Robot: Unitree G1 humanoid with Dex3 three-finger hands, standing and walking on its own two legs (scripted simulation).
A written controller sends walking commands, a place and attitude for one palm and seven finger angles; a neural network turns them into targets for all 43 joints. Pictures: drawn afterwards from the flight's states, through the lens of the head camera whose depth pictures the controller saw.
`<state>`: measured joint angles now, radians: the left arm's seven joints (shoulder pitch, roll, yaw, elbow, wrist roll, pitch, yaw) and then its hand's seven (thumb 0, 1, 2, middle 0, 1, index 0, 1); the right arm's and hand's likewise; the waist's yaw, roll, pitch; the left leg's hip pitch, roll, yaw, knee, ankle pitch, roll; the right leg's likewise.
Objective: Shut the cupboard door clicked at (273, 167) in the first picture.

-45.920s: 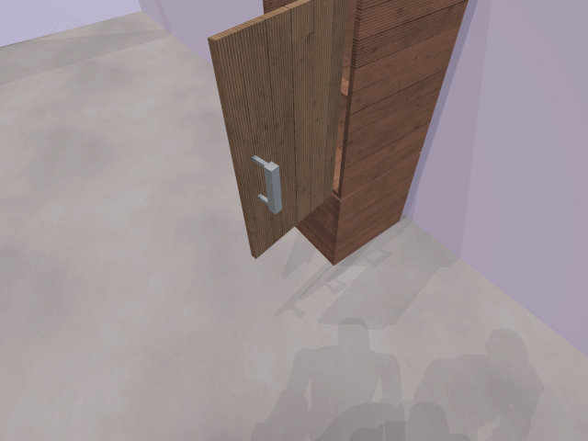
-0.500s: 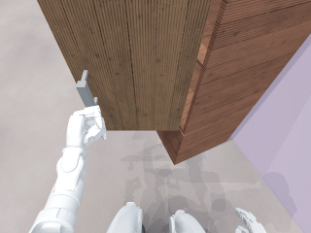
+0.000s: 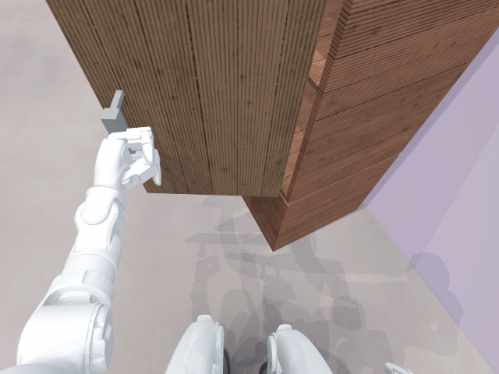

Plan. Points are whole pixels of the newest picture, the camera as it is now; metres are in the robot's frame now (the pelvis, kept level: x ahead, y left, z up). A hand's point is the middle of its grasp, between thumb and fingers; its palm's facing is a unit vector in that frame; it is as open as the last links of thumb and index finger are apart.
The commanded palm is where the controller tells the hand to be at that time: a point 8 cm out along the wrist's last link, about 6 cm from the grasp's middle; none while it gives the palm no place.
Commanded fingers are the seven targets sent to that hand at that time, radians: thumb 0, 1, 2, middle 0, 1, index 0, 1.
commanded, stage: push the door shut along its arc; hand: left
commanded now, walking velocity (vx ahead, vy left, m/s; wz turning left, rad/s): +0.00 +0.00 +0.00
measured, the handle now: (127, 131) +0.51 +0.21 +0.04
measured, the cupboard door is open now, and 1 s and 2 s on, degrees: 62 46 33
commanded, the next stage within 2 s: pull the fist back off the door in 1.32 s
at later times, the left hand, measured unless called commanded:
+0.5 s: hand (177, 135) +0.50 +0.13 +0.04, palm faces -0.25 -0.97 -0.02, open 3.1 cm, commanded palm +0.50 +0.16 +0.05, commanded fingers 0.00 0.90 0.90 -1.30 -1.50 -1.30 -1.50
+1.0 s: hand (189, 114) +0.54 +0.11 +0.05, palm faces -0.33 -0.94 -0.04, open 2.8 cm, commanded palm +0.56 +0.12 +0.05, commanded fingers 0.00 0.90 0.90 -1.30 -1.50 -1.30 -1.50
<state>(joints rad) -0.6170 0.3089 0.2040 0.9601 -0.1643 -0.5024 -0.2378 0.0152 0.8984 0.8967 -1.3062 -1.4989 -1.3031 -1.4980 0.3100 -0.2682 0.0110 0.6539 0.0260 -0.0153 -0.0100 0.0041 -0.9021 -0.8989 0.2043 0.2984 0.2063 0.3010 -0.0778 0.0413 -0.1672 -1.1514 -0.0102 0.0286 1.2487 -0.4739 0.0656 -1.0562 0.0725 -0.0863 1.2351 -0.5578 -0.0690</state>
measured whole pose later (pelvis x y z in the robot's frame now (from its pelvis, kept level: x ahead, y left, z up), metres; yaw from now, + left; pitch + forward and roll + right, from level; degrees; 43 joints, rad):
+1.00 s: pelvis -0.01 +0.00 -0.03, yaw -2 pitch +29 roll -6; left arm -1.17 0.54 0.20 1.31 -0.07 -0.35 -0.38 -0.03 0.85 0.95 -1.30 -1.50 -1.31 -1.50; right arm 0.39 -0.28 0.05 0.69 0.00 -0.05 0.01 0.00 -0.90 -0.90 0.21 0.30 0.21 0.30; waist -0.23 0.07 -0.15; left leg -1.40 0.01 -0.01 1.37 -0.49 0.07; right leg -1.28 0.09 -0.13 1.31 -0.56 -0.07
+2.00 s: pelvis +0.01 -0.01 -0.01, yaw -2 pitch +28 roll -2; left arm -0.99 0.30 0.33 1.24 0.04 -0.49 0.18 0.01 0.91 0.90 -1.30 -1.50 -1.30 -1.50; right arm 0.48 -0.24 0.01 0.67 -0.08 0.00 0.12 0.00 -0.90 -0.90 0.20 0.30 0.21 0.30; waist -0.22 0.08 -0.18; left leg -1.26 0.02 0.03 1.26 -0.49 0.04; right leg -1.18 0.11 -0.07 1.24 -0.56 -0.09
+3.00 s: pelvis +0.02 +0.01 +0.08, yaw +0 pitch +7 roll -1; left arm -0.10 0.20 0.02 0.33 -0.12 -0.26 0.02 0.01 0.90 0.90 -1.23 -1.43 -1.23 -1.43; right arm 0.24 -0.26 0.00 0.55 0.06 0.05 -0.03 0.01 -0.90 -0.90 0.20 0.30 0.20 0.30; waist -0.04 0.04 -0.11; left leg -0.59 -0.03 0.05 0.82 -0.36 0.07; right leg -0.51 0.07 -0.02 0.81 -0.42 -0.05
